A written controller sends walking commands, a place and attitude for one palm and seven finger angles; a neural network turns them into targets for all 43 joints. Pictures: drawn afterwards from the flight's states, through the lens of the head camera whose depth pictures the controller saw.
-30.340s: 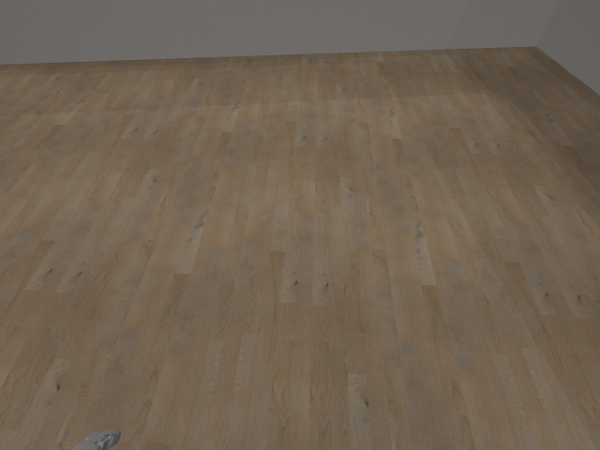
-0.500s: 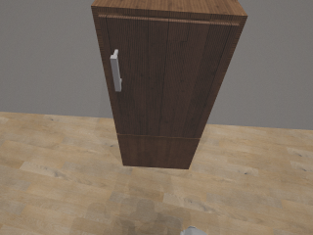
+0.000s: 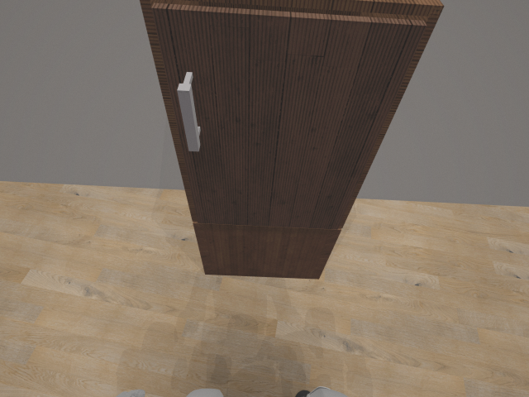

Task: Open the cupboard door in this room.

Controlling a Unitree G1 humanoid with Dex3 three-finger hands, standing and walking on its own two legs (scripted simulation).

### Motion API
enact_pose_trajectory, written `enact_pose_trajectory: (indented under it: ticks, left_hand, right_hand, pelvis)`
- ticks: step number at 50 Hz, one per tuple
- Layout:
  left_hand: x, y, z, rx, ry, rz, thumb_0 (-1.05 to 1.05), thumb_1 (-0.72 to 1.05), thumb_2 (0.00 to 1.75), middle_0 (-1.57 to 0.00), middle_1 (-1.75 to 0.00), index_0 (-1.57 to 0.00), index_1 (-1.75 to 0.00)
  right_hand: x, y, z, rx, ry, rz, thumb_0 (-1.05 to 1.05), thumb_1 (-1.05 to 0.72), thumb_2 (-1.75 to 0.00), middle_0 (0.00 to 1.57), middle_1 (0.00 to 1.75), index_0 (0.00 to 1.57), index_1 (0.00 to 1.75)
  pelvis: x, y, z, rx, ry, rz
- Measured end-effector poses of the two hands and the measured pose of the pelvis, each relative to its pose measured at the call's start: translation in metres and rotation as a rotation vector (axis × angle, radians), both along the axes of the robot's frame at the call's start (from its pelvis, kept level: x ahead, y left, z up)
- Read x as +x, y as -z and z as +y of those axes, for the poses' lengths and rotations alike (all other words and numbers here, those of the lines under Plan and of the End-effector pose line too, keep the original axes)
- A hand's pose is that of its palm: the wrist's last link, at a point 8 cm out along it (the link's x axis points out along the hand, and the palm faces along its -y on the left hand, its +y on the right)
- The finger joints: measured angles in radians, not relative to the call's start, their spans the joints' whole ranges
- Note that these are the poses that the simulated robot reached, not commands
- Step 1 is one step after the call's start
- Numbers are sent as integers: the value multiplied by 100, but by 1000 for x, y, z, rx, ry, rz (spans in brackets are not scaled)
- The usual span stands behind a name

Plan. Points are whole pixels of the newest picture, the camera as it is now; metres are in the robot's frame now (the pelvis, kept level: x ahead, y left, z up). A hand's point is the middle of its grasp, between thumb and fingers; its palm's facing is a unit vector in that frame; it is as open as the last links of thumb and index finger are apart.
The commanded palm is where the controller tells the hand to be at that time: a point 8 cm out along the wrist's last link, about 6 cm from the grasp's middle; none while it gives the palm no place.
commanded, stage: come to a stop and stand still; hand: left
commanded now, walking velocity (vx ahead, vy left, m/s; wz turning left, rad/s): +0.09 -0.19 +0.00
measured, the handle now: (191, 113) +0.56 +0.18 +0.09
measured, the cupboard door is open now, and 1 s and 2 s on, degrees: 0 0 0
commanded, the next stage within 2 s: none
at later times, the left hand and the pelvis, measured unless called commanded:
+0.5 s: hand out of the picture +0.00 +0.18 -0.16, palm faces -0.02 -0.98 -0.17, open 7.4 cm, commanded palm none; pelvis -0.01 +0.00 +0.02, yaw -1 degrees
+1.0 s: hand out of the picture +0.00 +0.11 -0.16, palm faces +0.04 -0.98 -0.18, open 7.3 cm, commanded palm none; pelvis +0.01 -0.06 +0.02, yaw +0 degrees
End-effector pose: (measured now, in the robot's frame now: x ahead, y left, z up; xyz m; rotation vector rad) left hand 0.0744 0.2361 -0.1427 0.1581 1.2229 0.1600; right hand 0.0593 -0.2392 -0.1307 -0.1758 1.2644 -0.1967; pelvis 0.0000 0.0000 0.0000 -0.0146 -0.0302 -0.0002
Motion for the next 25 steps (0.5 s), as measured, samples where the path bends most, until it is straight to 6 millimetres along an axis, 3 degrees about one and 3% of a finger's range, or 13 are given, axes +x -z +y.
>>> enact_pose_trajectory:
  ticks: [3,6,15,19,25]
  left_hand:
    - [-18,9,17,-16,-22,34,0,91,90,-20,-30,-21,-30]
    - [-40,3,28,-34,-42,86,0,91,90,-20,-30,-20,-30]
    - [-104,-9,38,-45,-51,277,0,91,90,-20,-30,-20,-30]
    - [-106,-11,29,-44,-27,307,0,91,90,-20,-30,-20,-30]
    - [-73,-13,-3,-35,19,216,0,91,90,-20,-30,-20,-30]
  right_hand:
    - [-1,-9,14,-25,-14,-40,0,-91,-90,20,30,20,30]
    - [-9,-22,27,-34,-29,-22,0,-91,-90,20,30,20,30]
    - [-33,-37,33,-53,18,22,1,-91,-90,21,30,20,30]
    - [-56,-33,28,-42,55,70,1,-91,-90,21,30,20,30]
    - [-97,-17,12,10,101,168,1,-90,-90,21,30,20,30]
  pelvis:
    - [-5,1,13,-6,6,-9]
    - [-5,-11,20,-21,-1,2]
    - [-3,-27,27,-26,22,47]
    - [-6,-27,21,-23,28,50]
    - [-13,-23,0,-3,22,43]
